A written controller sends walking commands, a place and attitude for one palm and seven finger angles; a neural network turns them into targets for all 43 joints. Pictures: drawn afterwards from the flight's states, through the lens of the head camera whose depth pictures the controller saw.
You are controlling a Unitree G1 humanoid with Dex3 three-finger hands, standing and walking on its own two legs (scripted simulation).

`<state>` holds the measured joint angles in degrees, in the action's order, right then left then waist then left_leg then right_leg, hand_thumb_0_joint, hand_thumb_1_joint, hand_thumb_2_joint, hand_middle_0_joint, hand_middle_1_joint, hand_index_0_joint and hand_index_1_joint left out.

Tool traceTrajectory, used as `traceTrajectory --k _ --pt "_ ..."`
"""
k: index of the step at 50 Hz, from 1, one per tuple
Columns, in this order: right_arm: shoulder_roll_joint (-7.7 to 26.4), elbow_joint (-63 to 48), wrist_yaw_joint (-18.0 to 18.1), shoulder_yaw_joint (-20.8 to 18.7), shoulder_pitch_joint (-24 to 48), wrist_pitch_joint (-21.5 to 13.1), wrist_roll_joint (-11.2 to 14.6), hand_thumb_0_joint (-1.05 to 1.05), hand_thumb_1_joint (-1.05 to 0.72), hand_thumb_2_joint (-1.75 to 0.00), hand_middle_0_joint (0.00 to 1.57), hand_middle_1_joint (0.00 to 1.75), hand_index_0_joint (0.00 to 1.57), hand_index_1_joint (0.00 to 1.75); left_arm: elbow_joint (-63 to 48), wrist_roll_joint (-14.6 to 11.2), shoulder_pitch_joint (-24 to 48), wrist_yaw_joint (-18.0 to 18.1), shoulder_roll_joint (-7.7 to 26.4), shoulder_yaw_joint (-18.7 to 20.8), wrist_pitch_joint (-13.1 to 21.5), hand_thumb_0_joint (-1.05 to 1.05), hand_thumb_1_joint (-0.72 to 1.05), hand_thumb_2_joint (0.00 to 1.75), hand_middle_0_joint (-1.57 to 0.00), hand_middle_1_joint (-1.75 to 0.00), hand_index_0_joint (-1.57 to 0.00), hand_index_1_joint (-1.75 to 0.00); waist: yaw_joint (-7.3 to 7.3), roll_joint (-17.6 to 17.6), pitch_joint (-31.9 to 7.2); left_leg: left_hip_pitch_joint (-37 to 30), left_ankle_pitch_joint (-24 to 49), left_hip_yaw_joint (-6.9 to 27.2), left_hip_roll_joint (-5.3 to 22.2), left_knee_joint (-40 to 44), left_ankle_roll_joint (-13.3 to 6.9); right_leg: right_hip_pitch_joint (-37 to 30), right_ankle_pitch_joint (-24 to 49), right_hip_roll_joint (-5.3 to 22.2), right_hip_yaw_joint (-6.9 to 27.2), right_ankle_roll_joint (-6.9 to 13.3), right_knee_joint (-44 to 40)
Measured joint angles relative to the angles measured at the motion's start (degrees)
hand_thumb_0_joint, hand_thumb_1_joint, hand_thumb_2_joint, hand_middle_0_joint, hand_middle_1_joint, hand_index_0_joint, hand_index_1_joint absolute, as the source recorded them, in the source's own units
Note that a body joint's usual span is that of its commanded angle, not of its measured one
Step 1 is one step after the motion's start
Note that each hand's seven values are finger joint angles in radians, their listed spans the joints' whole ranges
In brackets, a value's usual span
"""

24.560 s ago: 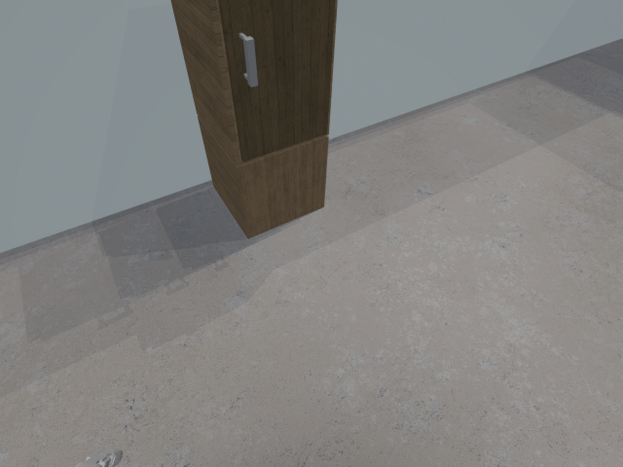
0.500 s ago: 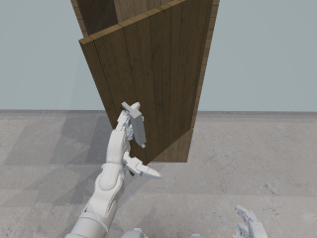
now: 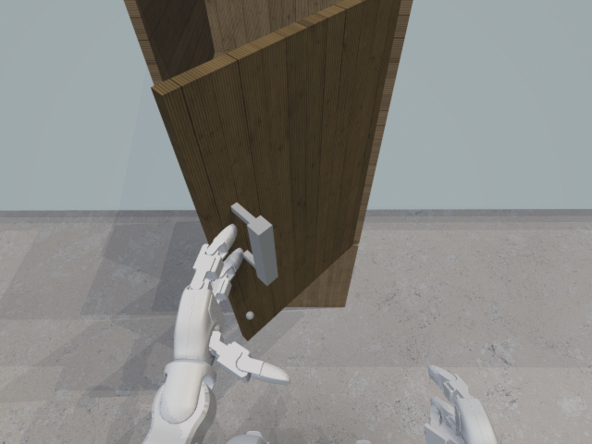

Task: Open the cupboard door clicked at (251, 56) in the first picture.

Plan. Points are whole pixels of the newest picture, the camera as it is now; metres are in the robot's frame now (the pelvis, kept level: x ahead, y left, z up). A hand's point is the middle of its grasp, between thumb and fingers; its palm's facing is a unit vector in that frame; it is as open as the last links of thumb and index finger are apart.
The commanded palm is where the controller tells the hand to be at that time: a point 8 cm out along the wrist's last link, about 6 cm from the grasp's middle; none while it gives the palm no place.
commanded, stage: slide the hand sideways off the handle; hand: left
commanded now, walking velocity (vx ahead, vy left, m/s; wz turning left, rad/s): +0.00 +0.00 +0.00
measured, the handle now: (254, 244) +0.37 +0.08 +0.06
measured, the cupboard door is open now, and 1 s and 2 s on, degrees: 45 45 45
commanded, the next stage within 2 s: draw the hand back to the body in 0.44 s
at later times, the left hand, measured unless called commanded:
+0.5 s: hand (214, 353) +0.22 +0.11 +0.06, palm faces +0.03 -1.00 -0.02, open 16.4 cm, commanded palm +0.20 +0.16 +0.06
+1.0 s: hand (160, 345) +0.21 +0.15 +0.11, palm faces +0.05 -1.00 -0.07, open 16.3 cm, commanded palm +0.17 +0.21 +0.13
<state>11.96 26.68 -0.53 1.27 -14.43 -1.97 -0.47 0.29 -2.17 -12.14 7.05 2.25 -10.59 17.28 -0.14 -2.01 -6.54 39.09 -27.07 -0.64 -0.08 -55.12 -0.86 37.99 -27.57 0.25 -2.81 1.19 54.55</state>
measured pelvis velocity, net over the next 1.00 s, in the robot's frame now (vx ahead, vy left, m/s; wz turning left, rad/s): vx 0.01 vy -0.01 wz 0.02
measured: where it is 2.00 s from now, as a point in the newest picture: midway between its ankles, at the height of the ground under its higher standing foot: outside the picture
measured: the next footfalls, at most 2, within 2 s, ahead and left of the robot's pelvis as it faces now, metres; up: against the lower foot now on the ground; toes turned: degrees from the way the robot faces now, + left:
none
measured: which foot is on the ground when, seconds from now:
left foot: down 0.00-1.00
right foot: down 0.00-1.00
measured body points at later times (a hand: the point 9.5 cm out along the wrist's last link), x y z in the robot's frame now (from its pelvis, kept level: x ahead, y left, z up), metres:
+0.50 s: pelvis +0.00 -0.01 -0.01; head +0.05 -0.03 +0.44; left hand +0.21 +0.16 +0.06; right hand +0.19 -0.24 -0.09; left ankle +0.00 +0.11 -0.68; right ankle -0.01 -0.11 -0.68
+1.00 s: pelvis +0.01 -0.01 +0.01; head +0.03 -0.03 +0.46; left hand +0.20 +0.21 +0.12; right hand +0.19 -0.24 -0.06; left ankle +0.00 +0.11 -0.68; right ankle -0.01 -0.11 -0.68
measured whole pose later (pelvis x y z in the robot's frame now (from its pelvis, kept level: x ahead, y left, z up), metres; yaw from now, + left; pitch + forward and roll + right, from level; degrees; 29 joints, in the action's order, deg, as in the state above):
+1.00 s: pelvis +0.01 -0.01 +0.01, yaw +1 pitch +8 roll -1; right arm 14.1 26.7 3.8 2.2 -16.2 -8.0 2.2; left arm -17.8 -13.8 -29.5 -7.7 11.9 4.7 10.7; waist -1.1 -3.3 -7.3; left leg 32.8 -26.5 1.4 0.7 -51.4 0.2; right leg 30.7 -26.9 -0.8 -4.6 2.0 49.6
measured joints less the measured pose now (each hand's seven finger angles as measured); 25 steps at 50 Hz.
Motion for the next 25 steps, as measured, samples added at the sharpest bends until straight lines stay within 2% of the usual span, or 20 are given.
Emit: traceTrajectory --k 10,16,25 --pt "0.0 -1.4 0.9 0.3 0.4 -0.9 0.2 0.01 -0.91 -0.9 0.21 0.3 0.2 0.3 -6.1 -1.5 -6.8 -3.5 1.8 2.1 -1.0 -0.01 -0.5 0.3 -0.15 -0.3 -0.15 -0.3 -0.48 -0.1 -0.4 0.7 -0.9 0.7 0.1 -1.2 0.4 0.5 -1.1 -0.1 -0.6 0.4 1.2" --pt "0.3 -1.8 1.3 0.3 -0.1 -1.9 0.3 0.01 -0.91 -0.9 0.21 0.3 0.2 0.3 -9.2 -3.0 -11.1 -5.9 3.1 4.0 -0.2 -0.01 -0.5 0.3 -0.15 -0.3 -0.15 -0.3 -0.46 -0.3 -0.7 1.3 -1.3 1.2 0.2 -2.0 0.7 0.9 -1.6 -0.2 -1.1 0.7 1.9" --pt "1.1 -1.4 2.2 -0.1 -0.7 -3.4 0.7 0.01 -0.91 -0.9 0.21 0.3 0.2 0.3 -10.9 -5.3 -13.7 -9.0 4.6 6.5 0.7 -0.01 -0.5 0.3 -0.15 -0.3 -0.15 -0.3 -0.29 -0.5 -0.8 2.9 -1.6 1.9 0.4 -3.6 1.2 2.3 -2.1 -0.4 -1.8 1.1 3.3"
